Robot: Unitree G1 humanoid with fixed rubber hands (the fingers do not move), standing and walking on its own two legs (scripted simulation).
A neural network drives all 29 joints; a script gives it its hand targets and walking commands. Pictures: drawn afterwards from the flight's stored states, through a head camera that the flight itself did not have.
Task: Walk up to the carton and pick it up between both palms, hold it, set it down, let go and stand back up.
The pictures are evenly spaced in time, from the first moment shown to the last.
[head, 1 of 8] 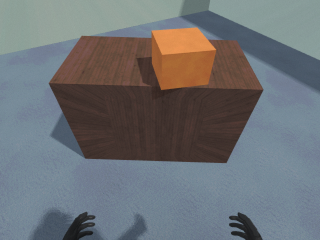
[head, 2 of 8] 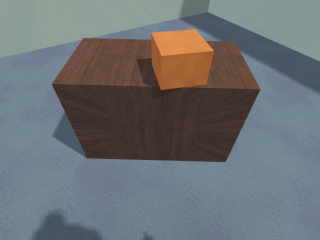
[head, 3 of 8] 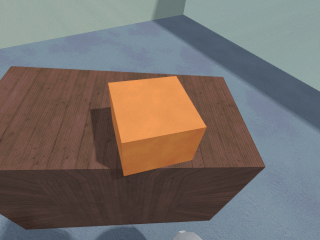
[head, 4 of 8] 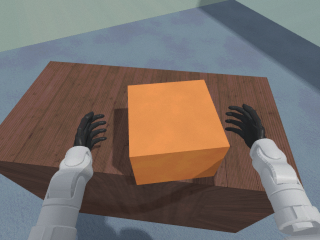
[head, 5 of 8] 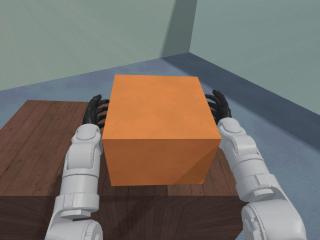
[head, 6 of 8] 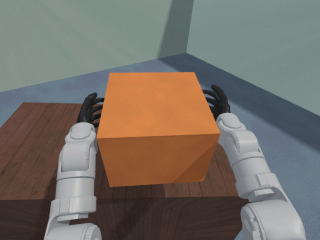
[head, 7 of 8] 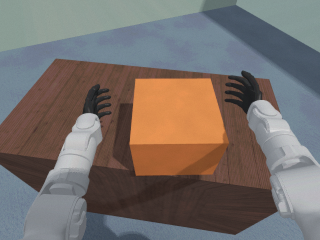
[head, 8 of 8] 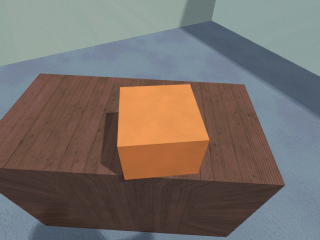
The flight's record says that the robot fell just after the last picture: no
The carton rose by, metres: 0.18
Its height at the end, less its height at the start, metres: +0.00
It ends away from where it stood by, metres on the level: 0.01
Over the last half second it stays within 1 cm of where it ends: yes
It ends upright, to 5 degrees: yes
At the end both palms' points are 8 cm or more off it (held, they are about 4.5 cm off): yes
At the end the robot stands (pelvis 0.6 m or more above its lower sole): yes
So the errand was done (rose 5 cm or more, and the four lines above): yes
